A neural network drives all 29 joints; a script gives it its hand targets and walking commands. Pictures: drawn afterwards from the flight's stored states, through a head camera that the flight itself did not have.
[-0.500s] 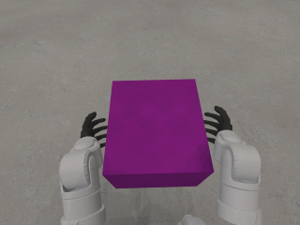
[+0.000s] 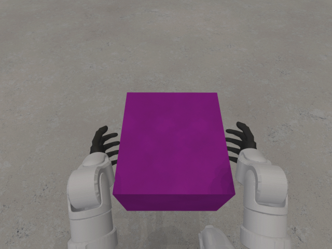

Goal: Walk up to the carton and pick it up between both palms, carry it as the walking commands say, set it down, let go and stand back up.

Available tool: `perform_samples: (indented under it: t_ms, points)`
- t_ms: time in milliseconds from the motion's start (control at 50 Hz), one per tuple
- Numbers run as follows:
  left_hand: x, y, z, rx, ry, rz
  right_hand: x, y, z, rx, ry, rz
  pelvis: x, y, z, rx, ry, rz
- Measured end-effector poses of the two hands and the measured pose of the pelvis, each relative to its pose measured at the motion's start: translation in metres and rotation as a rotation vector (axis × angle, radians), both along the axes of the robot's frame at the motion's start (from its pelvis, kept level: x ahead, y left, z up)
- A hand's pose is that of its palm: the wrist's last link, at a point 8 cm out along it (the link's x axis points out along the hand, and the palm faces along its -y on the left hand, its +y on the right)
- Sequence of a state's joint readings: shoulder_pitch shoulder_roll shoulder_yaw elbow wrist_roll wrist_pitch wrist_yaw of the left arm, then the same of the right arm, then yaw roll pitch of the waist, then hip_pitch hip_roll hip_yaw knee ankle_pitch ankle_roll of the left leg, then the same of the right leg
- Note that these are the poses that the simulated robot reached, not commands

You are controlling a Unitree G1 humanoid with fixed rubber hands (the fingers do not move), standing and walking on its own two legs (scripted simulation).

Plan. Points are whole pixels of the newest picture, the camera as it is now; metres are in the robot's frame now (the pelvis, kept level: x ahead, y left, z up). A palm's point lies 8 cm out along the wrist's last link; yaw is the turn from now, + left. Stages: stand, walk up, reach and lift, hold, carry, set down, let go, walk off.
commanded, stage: carry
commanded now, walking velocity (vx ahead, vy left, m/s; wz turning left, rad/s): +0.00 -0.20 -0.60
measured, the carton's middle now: (171, 151) +0.35 +0.01 +0.00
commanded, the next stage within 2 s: none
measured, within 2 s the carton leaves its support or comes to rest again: neither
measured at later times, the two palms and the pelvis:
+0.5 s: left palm (227, 166) +0.28 -0.12 +0.06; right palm out of the picture +0.20 -0.42 +0.08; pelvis -0.04 -0.19 +0.00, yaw -14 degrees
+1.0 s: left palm out of the picture +0.21 -0.40 +0.04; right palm out of the picture +0.05 -0.67 +0.07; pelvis -0.12 -0.39 -0.01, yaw -29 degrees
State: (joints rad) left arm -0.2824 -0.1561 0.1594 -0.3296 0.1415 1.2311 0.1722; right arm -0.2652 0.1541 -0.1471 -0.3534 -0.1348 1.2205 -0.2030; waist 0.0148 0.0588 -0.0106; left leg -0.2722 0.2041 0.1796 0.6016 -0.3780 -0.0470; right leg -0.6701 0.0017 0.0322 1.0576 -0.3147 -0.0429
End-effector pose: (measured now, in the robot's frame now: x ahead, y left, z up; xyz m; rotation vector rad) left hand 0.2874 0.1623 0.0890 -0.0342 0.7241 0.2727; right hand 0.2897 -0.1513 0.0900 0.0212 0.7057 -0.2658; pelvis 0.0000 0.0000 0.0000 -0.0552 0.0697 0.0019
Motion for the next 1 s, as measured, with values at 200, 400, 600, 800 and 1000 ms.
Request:
perform_samples:
  t_ms: [200,400,600,800,1000]
  points:
    - [0.012,-0.141,-0.024,0.012,0.031,-0.112,-0.02,-0.14,-0.027,0.019,0.028,-0.118,-0.001,-0.105,-0.019,0.064,-0.031,-0.088]
    - [-0.003,-0.238,-0.052,-0.063,0.115,-0.25,-0.078,-0.228,-0.026,-0.072,0.114,-0.255,-0.034,-0.161,-0.012,0.052,0.02,-0.206]
    - [-0.008,-0.328,-0.016,-0.015,0.039,-0.321,-0.105,-0.313,-0.005,-0.025,0.039,-0.33,-0.044,-0.23,-0.003,-0.012,0.014,-0.322]
    - [-0.032,-0.469,-0.031,0.021,0.049,-0.426,-0.159,-0.443,-0.035,0.035,0.043,-0.437,-0.069,-0.331,-0.021,0.06,-0.035,-0.408]
    - [-0.079,-0.564,-0.049,-0.057,0.11,-0.551,-0.242,-0.518,-0.023,-0.055,0.108,-0.557,-0.121,-0.386,-0.012,0.075,-0.004,-0.52]
